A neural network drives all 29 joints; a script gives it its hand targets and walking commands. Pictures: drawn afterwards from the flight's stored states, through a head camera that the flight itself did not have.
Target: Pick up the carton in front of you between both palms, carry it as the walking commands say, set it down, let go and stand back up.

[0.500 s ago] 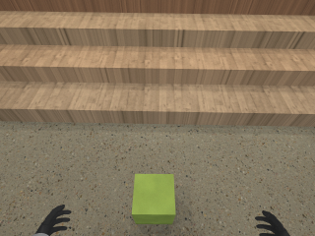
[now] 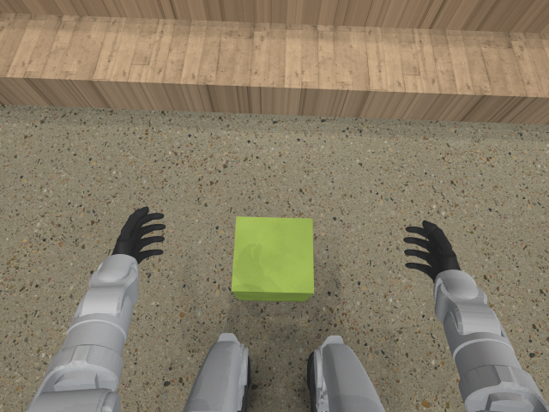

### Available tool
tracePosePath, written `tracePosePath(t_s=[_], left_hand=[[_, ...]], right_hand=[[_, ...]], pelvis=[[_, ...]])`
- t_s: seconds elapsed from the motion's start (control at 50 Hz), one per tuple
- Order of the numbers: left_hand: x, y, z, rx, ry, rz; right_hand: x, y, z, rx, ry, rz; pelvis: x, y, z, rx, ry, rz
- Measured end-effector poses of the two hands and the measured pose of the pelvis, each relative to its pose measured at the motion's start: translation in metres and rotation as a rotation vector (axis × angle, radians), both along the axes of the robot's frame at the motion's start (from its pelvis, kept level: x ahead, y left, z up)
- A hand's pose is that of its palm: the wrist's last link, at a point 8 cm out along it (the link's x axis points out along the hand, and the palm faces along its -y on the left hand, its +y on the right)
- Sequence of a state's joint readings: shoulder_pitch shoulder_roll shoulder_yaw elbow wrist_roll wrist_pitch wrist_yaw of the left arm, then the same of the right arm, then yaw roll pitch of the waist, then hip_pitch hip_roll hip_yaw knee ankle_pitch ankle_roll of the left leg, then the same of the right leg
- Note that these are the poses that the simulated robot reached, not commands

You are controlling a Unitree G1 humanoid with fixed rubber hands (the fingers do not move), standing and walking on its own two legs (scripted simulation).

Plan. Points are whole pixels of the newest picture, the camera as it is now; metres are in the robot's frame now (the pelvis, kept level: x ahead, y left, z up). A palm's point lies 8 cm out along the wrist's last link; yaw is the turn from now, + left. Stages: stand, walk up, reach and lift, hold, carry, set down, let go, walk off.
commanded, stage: reach and lift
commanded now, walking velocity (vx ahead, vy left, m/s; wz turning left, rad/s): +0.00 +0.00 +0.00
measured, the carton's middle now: (273, 262) +0.43 +0.02 -0.56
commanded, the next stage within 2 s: none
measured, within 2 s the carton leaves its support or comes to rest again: neither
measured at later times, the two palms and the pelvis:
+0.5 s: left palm (179, 213) +0.45 +0.21 -0.20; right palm (365, 219) +0.44 -0.16 -0.20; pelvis -0.05 +0.00 -0.09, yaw +0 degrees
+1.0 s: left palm (200, 255) +0.42 +0.21 -0.44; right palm (347, 256) +0.42 -0.18 -0.44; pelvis -0.07 -0.01 -0.28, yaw +0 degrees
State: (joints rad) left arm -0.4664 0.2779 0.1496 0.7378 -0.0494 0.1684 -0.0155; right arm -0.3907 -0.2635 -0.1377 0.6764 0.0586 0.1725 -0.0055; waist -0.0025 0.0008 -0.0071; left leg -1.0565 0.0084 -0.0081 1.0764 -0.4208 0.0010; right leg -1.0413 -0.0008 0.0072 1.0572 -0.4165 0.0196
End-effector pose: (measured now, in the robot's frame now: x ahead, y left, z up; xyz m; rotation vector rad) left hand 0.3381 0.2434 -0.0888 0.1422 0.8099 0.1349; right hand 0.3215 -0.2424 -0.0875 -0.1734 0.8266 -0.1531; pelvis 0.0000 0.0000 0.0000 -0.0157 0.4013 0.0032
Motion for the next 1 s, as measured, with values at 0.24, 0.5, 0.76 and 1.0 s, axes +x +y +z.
tracePosePath(t_s=[0.24, 0.5, 0.76, 1.0], left_hand=[[0.080, -0.022, -0.030, -0.068, -0.117, 0.006], [0.112, -0.036, -0.114, -0.090, -0.140, 0.020], [0.091, -0.039, -0.264, -0.066, -0.106, 0.040], [0.080, -0.034, -0.355, -0.061, -0.087, 0.045]], right_hand=[[0.091, 0.053, -0.029, 0.090, -0.144, -0.004], [0.122, 0.077, -0.115, 0.109, -0.160, -0.009], [0.109, 0.062, -0.260, 0.094, -0.141, -0.014], [0.100, 0.062, -0.350, 0.113, -0.123, -0.024]], pelvis=[[-0.050, 0.004, -0.046, 0.000, 0.167, -0.001], [-0.047, 0.004, -0.094, -0.012, 0.370, 0.001], [-0.044, -0.004, -0.196, -0.013, 0.460, 0.000], [-0.072, -0.011, -0.279, 0.001, 0.341, -0.007]])
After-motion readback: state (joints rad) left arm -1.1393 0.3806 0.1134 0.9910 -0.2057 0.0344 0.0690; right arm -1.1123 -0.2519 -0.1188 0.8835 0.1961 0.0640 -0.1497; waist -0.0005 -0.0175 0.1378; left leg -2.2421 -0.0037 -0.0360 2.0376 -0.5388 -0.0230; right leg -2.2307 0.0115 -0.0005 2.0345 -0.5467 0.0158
